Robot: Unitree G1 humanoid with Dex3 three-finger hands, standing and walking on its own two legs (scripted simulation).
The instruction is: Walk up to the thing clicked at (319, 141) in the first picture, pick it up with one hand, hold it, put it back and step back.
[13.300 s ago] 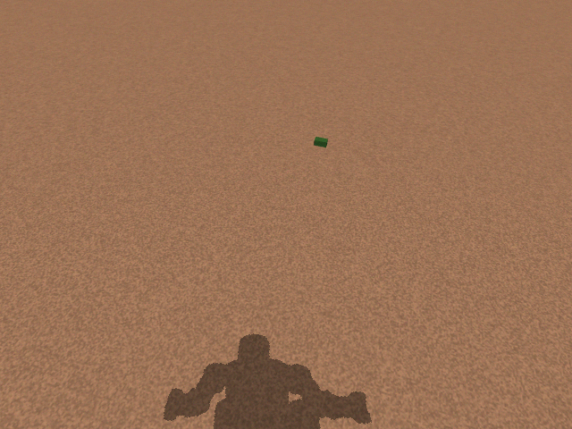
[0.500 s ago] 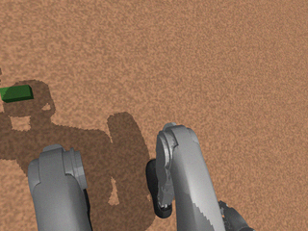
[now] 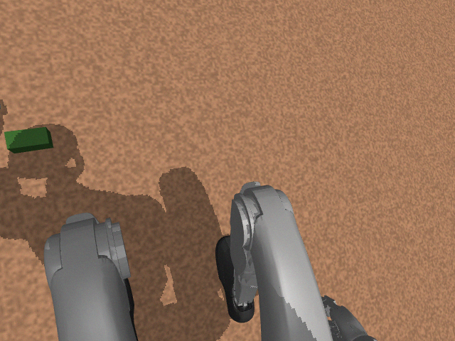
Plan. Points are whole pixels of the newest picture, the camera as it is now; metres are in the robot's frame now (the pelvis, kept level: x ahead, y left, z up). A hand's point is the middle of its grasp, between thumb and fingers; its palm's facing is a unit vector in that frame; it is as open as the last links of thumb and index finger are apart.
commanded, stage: rise first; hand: left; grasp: from above
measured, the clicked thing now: (30, 140) +0.49 +0.30 -0.30
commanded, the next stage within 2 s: approach in 0.10 s
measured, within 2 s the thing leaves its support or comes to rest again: neither
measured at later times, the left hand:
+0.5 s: hand (1, 127) +0.47 +0.30 -0.17, palm faces -0.44 -0.05 -0.90, open 12.1 cm
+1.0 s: hand out of the picture +0.46 +0.32 -0.18, palm faces -0.49 -0.07 -0.87, open 12.1 cm
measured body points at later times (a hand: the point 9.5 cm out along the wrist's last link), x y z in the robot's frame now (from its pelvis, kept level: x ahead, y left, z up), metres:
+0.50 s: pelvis +0.00 +0.00 +0.00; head +0.24 +0.09 +0.37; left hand +0.49 +0.30 -0.12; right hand +0.06 -0.27 -0.09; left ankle +0.07 +0.13 -0.28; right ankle +0.11 -0.14 -0.28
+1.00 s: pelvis +0.00 -0.01 +0.00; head +0.26 +0.07 +0.36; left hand +0.49 +0.32 -0.13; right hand +0.03 -0.27 -0.09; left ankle +0.07 +0.13 -0.28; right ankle +0.11 -0.14 -0.28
